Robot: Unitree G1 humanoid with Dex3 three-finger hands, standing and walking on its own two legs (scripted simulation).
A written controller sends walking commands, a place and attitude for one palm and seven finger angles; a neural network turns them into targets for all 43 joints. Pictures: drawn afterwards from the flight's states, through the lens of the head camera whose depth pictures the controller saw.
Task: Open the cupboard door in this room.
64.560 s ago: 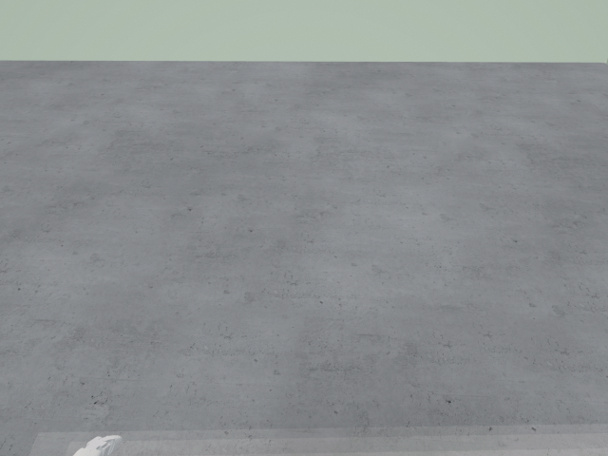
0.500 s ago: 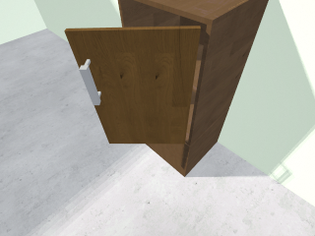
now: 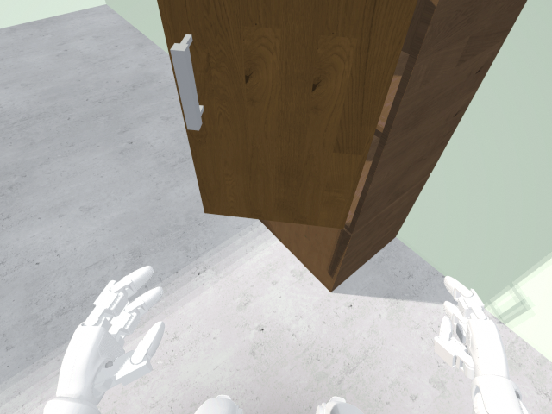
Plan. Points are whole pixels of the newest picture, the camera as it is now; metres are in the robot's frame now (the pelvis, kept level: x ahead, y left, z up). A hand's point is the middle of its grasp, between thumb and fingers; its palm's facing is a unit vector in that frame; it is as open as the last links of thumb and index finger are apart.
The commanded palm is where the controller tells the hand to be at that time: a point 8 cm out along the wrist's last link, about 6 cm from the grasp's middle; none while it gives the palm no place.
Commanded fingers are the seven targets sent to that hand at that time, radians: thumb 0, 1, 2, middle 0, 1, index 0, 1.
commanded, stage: raise the hand with hooked fingers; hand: left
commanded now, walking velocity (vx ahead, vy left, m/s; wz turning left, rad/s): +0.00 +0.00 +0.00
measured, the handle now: (191, 84) +0.62 +0.22 +0.14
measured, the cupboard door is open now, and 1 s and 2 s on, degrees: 43 43 43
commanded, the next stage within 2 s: move the hooked fingers beside the handle in 1.68 s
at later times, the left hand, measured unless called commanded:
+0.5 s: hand (101, 287) +0.24 +0.25 +0.08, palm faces +0.01 -1.00 -0.07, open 11.6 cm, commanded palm +0.21 +0.30 +0.09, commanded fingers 0.00 -0.20 0.43 -0.28 -1.00 -0.28 -1.00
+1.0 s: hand (70, 228) +0.29 +0.28 +0.14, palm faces +0.04 -1.00 -0.06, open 13.8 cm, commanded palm +0.26 +0.33 +0.14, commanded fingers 0.00 -0.50 0.30 -0.30 -1.20 -0.30 -1.20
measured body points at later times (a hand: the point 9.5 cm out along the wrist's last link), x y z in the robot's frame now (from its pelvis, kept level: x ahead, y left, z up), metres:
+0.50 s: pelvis +0.01 +0.04 +0.02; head +0.05 +0.04 +0.47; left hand +0.24 +0.30 +0.09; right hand +0.15 -0.20 -0.06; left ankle +0.01 +0.13 -0.67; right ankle +0.04 -0.10 -0.67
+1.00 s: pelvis +0.02 +0.02 +0.04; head +0.04 +0.02 +0.49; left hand +0.28 +0.34 +0.14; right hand +0.20 -0.21 -0.03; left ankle +0.01 +0.13 -0.67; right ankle +0.04 -0.10 -0.67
